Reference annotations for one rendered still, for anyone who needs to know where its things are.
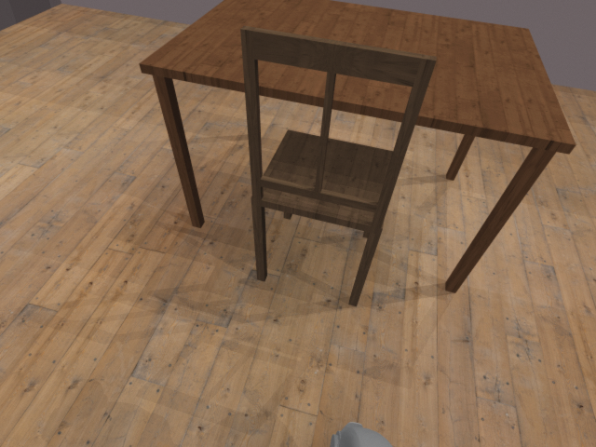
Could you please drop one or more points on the right robot thigh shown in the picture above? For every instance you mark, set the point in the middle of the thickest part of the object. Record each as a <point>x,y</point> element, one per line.
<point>358,437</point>

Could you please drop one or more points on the table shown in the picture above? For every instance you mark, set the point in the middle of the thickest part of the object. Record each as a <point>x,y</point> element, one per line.
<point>488,81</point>

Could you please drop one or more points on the chair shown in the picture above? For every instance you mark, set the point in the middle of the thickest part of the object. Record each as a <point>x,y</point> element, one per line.
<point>332,181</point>

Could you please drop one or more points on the robot right shin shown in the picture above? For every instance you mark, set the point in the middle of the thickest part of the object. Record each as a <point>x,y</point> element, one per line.
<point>352,424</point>

